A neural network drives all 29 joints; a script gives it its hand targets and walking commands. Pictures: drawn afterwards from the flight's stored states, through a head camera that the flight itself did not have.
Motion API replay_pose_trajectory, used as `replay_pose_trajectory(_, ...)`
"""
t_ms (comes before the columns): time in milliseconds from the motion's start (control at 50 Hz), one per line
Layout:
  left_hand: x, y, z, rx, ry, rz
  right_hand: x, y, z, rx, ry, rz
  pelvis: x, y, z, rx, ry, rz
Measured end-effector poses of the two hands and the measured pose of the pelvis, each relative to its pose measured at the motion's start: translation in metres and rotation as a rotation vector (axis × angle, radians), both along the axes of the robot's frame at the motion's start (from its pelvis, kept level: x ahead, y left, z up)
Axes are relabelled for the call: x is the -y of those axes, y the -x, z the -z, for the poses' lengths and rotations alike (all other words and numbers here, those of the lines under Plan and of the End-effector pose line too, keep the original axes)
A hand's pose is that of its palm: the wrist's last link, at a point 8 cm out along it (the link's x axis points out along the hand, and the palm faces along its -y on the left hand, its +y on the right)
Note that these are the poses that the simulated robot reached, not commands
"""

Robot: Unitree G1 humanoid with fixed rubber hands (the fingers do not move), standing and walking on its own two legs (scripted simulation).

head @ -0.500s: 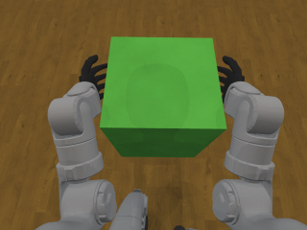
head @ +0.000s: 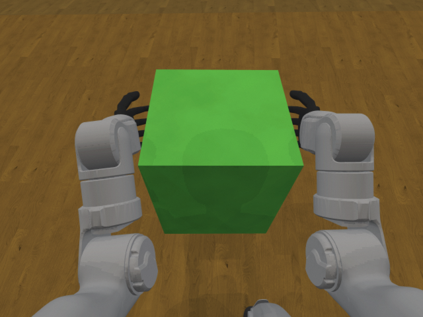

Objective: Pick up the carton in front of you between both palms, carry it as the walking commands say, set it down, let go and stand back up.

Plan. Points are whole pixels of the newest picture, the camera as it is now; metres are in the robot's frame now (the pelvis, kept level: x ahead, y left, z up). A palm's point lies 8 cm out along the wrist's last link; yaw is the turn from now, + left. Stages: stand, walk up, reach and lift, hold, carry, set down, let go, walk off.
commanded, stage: carry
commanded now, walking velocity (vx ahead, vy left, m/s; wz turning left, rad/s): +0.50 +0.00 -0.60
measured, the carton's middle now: (216, 159) +0.38 -0.02 +0.10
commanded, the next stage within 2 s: none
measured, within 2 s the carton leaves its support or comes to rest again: neither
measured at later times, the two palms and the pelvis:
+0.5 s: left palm (140, 37) +0.65 +0.12 +0.22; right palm (280, 44) +0.58 -0.17 +0.21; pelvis +0.24 +0.02 +0.05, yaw -7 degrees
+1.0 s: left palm out of the picture +0.93 -0.05 +0.21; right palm out of the picture +0.83 -0.33 +0.21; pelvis +0.52 -0.06 +0.07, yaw -23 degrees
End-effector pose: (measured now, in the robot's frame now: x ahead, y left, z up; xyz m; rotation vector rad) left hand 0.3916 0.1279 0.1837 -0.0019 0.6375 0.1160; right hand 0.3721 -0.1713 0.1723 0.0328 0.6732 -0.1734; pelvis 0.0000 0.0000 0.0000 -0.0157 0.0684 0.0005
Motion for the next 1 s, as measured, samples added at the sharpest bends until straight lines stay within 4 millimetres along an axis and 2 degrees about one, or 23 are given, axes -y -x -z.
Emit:
replay_pose_trajectory(120, -0.037, -0.021, 0.006, -0.087, -0.035, -0.124, -0.038, -0.073, -0.003, -0.086, -0.019, -0.13, 0.014, -0.057, -0.02, 0.003, -0.018, -0.025)
replay_pose_trajectory(180, -0.054, -0.039, 0.0, -0.092, -0.032, -0.161, -0.056, -0.103, -0.009, -0.093, -0.03, -0.159, 0.014, -0.084, -0.03, -0.004, -0.028, -0.021)
replay_pose_trajectory(240, -0.065, -0.073, -0.014, -0.051, -0.023, -0.166, -0.067, -0.134, -0.022, -0.051, -0.028, -0.159, 0.009, -0.112, -0.035, -0.013, -0.028, -0.008)
replay_pose_trajectory(320, -0.065, -0.135, -0.03, 0.02, -0.003, -0.101, -0.064, -0.172, -0.038, 0.02, -0.009, -0.097, -0.005, -0.153, -0.025, -0.005, -0.021, 0.016)
replay_pose_trajectory(400, -0.041, -0.191, -0.032, -0.025, 0.025, -0.004, -0.042, -0.191, -0.036, -0.022, 0.003, -0.014, -0.013, -0.192, -0.034, 0.011, -0.014, 0.063)
replay_pose_trajectory(500, 0.008, -0.255, -0.035, -0.072, 0.022, 0.129, 0.001, -0.212, -0.037, -0.069, 0.009, 0.113, -0.016, -0.239, -0.049, 0.014, 0.012, 0.127)
replay_pose_trajectory(580, 0.048, -0.306, -0.044, -0.037, 0.037, 0.203, 0.035, -0.24, -0.047, -0.032, 0.014, 0.196, -0.01, -0.281, -0.051, 0.01, 0.015, 0.175)
replay_pose_trajectory(660, 0.084, -0.359, -0.046, -0.022, 0.048, 0.242, 0.067, -0.28, -0.048, -0.015, 0.011, 0.246, 0.003, -0.331, -0.047, 0.0, 0.023, 0.223)
replay_pose_trajectory(760, 0.113, -0.418, -0.028, -0.051, -0.007, 0.238, 0.099, -0.347, -0.027, -0.049, -0.013, 0.226, 0.036, -0.399, -0.032, 0.022, 0.026, 0.271)
replay_pose_trajectory(860, 0.129, -0.461, -0.005, -0.117, -0.042, 0.246, 0.117, -0.398, -0.011, -0.115, -0.044, 0.235, 0.05, -0.444, -0.048, 0.025, 0.024, 0.345)
replay_pose_trajectory(920, 0.145, -0.492, -0.01, -0.104, -0.035, 0.268, 0.132, -0.423, -0.016, -0.099, -0.056, 0.271, 0.056, -0.472, -0.059, 0.014, 0.007, 0.366)
replay_pose_trajectory(1000, 0.173, -0.543, -0.03, -0.047, -0.004, 0.302, 0.154, -0.457, -0.033, -0.037, -0.053, 0.324, 0.062, -0.517, -0.068, -0.006, -0.014, 0.397)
